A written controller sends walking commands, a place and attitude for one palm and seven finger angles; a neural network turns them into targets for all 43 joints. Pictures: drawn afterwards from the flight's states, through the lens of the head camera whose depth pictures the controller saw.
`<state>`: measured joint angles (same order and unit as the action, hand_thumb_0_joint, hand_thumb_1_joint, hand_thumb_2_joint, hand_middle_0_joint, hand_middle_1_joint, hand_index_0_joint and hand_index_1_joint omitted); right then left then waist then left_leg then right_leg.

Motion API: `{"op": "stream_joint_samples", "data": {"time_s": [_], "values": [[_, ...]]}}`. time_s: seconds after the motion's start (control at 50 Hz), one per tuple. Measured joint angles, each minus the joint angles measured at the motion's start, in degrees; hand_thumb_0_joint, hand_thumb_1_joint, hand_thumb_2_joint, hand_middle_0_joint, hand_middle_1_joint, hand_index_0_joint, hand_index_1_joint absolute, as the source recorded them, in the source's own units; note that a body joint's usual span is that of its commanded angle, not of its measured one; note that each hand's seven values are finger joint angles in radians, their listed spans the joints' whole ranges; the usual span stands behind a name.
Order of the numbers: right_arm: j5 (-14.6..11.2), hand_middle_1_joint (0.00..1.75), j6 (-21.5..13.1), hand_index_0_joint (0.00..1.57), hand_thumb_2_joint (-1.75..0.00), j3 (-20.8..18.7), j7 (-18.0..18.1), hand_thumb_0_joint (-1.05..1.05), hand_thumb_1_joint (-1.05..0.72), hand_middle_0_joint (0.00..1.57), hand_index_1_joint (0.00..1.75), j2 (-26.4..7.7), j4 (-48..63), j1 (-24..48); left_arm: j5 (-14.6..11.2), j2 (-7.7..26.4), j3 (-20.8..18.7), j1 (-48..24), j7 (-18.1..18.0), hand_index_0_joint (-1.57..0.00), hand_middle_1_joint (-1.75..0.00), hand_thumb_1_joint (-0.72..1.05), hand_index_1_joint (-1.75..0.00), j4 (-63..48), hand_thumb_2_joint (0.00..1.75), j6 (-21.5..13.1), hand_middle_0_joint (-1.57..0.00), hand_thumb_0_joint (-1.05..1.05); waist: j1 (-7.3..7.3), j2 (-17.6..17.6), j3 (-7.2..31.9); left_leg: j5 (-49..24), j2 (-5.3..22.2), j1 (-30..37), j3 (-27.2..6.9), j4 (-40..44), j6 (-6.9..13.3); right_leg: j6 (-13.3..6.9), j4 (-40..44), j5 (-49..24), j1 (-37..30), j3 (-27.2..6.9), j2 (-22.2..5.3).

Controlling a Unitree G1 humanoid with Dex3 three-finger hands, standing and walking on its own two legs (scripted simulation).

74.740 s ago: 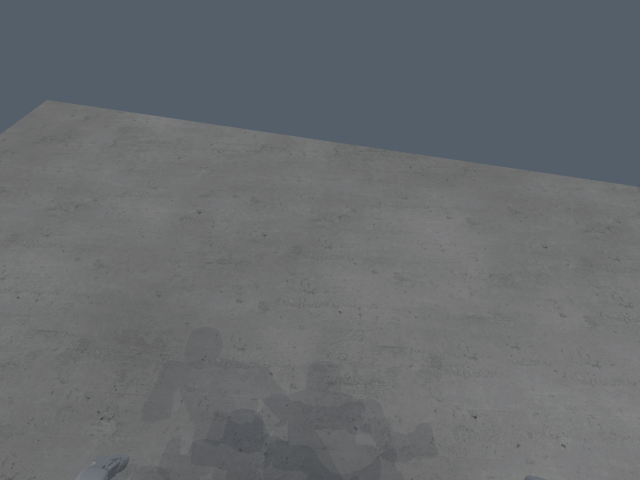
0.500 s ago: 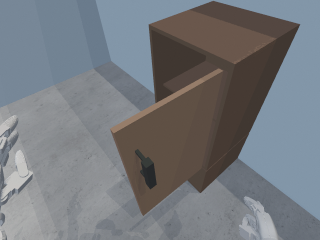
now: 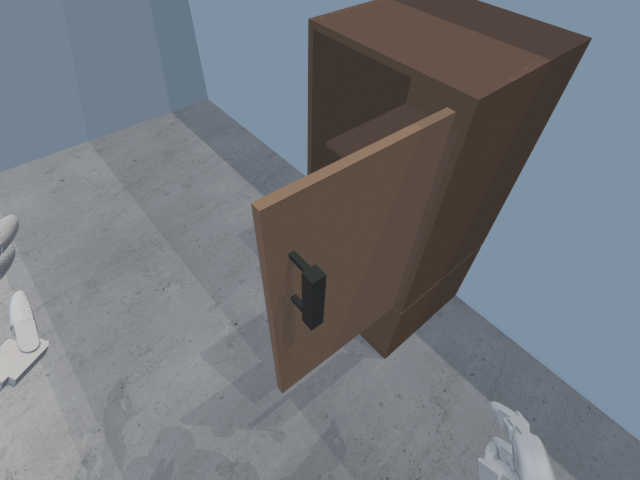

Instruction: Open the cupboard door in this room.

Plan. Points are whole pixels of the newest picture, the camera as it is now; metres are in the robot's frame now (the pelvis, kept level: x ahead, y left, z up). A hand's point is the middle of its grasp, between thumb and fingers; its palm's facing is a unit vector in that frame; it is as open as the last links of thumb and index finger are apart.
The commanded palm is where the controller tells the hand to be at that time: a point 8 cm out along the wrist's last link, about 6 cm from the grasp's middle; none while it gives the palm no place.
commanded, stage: step back with the hand held close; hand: left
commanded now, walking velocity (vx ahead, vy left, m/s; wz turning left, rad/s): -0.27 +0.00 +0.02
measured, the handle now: (304, 289) +0.38 +0.05 -0.01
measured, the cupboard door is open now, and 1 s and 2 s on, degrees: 88 88 88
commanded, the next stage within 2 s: stop stepping back and stand still in 0.74 s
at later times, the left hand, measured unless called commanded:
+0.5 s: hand out of the picture +0.11 +0.29 +0.17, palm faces +0.47 -0.75 -0.47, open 7.4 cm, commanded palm +0.04 +0.32 +0.18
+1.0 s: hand out of the picture +0.01 +0.24 +0.17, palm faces +0.22 -0.84 -0.49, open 7.4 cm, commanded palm -0.05 +0.30 +0.18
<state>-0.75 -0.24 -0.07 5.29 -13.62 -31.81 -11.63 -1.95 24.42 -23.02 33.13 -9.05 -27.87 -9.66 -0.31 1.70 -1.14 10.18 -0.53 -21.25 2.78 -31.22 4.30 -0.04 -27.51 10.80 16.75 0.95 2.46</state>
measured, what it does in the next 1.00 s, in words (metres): walks backwards: right foot, then left foot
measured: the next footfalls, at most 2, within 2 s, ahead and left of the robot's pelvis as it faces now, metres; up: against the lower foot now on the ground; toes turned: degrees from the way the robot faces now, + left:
right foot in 0.66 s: -0.21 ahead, -0.13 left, +0.00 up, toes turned +0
left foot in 0.78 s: +0.02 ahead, +0.07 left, +0.00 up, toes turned -2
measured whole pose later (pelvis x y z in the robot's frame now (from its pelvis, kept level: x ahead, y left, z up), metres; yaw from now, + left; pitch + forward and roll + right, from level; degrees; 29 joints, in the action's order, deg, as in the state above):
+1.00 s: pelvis -0.22 +0.01 +0.00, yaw -4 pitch +0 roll -4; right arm 1.2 -6.5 -0.4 2.2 -10.6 -34.0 -12.4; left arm -4.8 30.1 -26.2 35.7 -7.3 -35.0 -9.8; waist -4.1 -1.1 -0.9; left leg 1.1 1.7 -26.1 2.7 -19.9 1.8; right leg -2.3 -39.4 32.1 13.3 3.6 6.1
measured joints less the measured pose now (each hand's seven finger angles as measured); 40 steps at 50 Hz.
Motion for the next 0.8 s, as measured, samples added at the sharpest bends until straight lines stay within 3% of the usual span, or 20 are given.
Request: {"op": "stream_joint_samples", "data": {"time_s": [0.12, 0.26, 0.32, 0.38, 0.46, 0.52, 0.56, 0.62, 0.66, 0.7, 0.74, 0.78, 0.8], "values": [[0.6, 0.3, -2.2, 0.2, -0.9, 0.1, -0.1, 0.01, -0.9, 0.21, 0.3, 0.8, -0.7, -1.3, 1.3, 0.0, -1.4, -2.5, 0.1, -0.22, -0.3, 0.89, -0.3, 0.0, 0.9, -1.2, -0.21, 0.02, -0.42, -0.4, -0.7, -0.5, -1.0, -3.4, -0.8, -3.0, 0.7, -0.1, -5.9, 5.3, 0.9, -3.3, 1.3], [1.0, 0.3, -3.5, 0.2, -0.9, 0.1, -1.4, 0.01, -0.9, 0.21, 0.3, 1.4, -2.7, 0.5, 0.6, -1.8, -1.6, -2.0, 0.2, -0.21, -0.3, 0.89, -0.3, -2.3, 0.9, -2.2, -0.21, 0.02, 1.03, 0.0, -1.8, 3.1, -0.1, -6.4, -0.2, -5.3, -0.3, 0.2, -6.2, 2.7, 3.3, -3.1, 1.6], [1.2, 0.3, -3.6, 0.2, -0.9, 0.0, -1.5, 0.01, -0.9, 0.21, 0.3, 1.4, -3.3, 1.0, 0.4, -1.7, -0.7, -2.1, -0.2, -0.21, -0.3, 0.89, -0.3, -3.1, 0.9, -2.5, -0.21, 0.02, 0.83, -0.4, -1.4, 3.5, -0.2, -7.1, -0.2, -4.8, -1.1, 0.5, -5.0, 1.4, 3.7, -2.9, 1.3], [1.0, 0.3, -3.5, 0.2, -0.9, -0.1, -1.3, 0.01, -0.9, 0.21, 0.3, 1.3, -3.3, 1.5, 0.5, -0.5, -0.7, -2.5, -0.2, -0.22, -0.3, 0.89, -0.3, -3.3, 0.9, -2.9, -0.21, 0.02, 0.28, -0.7, -1.5, 1.4, 0.0, -7.5, -0.1, -3.8, -0.6, 0.8, -4.5, 0.9, 4.2, -2.8, 1.4], [1.4, 0.3, -4.5, 0.2, -0.9, -0.9, -1.1, 0.01, -0.9, 0.21, 0.3, 1.5, -2.8, 2.0, 0.4, 1.6, -2.3, -3.9, 0.3, -0.22, -0.31, 0.89, -0.3, -3.1, 0.9, -2.7, -0.21, 0.02, -0.55, 0.4, -2.0, -6.6, 1.7, -7.7, 0.2, -0.9, 1.6, 0.1, -16.2, 10.1, 5.9, -2.7, 3.7], [1.6, 0.3, -5.5, 0.2, -0.9, -1.1, -1.9, 0.01, -0.9, 0.21, 0.3, 2.4, -3.8, 2.4, -0.8, 2.4, -3.7, -3.4, 0.1, -0.22, -0.31, 0.89, -0.3, -3.5, 0.9, -3.0, -0.21, 0.02, 0.4, -0.2, -0.6, -9.2, 2.4, -8.0, 0.9, 2.0, 1.6, -0.8, -23.2, 16.2, 3.8, -2.1, 4.0], [1.7, 0.3, -5.9, 0.2, -0.9, -0.7, -2.4, 0.01, -0.9, 0.21, 0.3, 3.0, -4.4, 2.8, -1.7, 1.8, -3.6, -2.6, -0.2, -0.22, -0.3, 0.89, -0.3, -3.9, 0.9, -2.8, -0.21, 0.02, 1.28, -0.5, 1.0, -11.0, 3.0, -8.2, 1.9, 5.1, 1.3, -1.2, -21.5, 19.0, 0.3, -1.1, 3.5], [2.1, 0.3, -6.3, 0.2, -0.9, 0.0, -3.0, 0.01, -0.9, 0.21, 0.3, 3.7, -4.5, 3.8, -2.5, 0.8, -2.6, -2.6, -0.4, -0.21, -0.3, 0.89, -0.3, -3.8, 0.9, -2.5, -0.21, 0.02, 2.34, -0.8, 2.8, -14.4, 3.9, -9.0, 3.4, 9.5, 0.1, -2.1, -11.1, 20.2, -6.5, 0.1, 2.6], [2.2, 0.3, -6.1, 0.2, -0.9, 0.5, -3.5, 0.01, -0.9, 0.21, 0.3, 4.4, -4.0, 5.1, -2.6, 1.2, -2.5, -3.4, -0.5, -0.21, -0.3, 0.89, -0.3, -4.1, 0.9, -2.8, -0.21, 0.02, 3.2, -3.0, 3.3, -12.9, 3.7, -11.6, 5.2, 8.8, -2.2, -4.1, -1.2, 18.9, -10.4, -2.1, 0.7], [2.4, 0.3, -5.8, 0.2, -0.9, 0.9, -3.8, 0.01, -0.9, 0.21, 0.3, 4.0, -5.1, 6.7, -1.7, 0.1, -1.1, -5.1, -0.6, -0.21, -0.3, 0.89, -0.3, -3.6, 0.9, -3.6, -0.21, 0.02, 4.03, -2.5, 2.0, -4.7, 4.2, -13.9, 3.9, 2.4, -5.1, -1.7, 0.3, 12.2, -9.7, -3.4, 0.7], [2.0, 0.3, -5.1, 0.2, -0.9, 1.1, -3.6, 0.01, -0.9, 0.21, 0.3, 3.9, -6.4, 5.5, -0.8, -0.1, 0.8, -5.7, 0.0, -0.21, -0.3, 0.89, -0.3, -3.2, 0.9, -3.6, -0.21, 0.02, 3.34, -2.8, 2.3, 1.5, 2.4, -12.7, 1.3, -4.4, -6.1, 0.2, -0.6, 12.5, -10.1, -3.9, 0.4], [1.3, 0.3, -4.4, 0.21, -0.9, 1.6, -2.7, 0.01, -0.9, 0.21, 0.3, 3.5, -6.0, 3.3, -0.5, 0.5, 1.1, -5.3, 1.0, -0.21, -0.3, 0.89, -0.3, -3.8, 0.9, -2.9, -0.21, 0.02, 2.17, -3.2, 3.4, -4.3, 1.3, -8.2, 0.2, -3.3, -5.4, 1.1, -2.1, 13.4, -9.7, -3.9, 0.3], [1.0, 0.3, -4.2, 0.21, -0.9, 1.5, -2.2, 0.01, -0.9, 0.21, 0.3, 3.5, -5.9, 3.1, -0.7, 1.2, 0.8, -5.9, 1.5, -0.21, -0.3, 0.89, -0.3, -3.7, 0.9, -2.5, -0.21, 0.02, 1.14, -3.5, 3.1, -5.5, 0.7, -7.4, -0.1, -1.7, -3.1, 1.2, -4.5, 13.5, -8.3, -3.5, 0.1]]}}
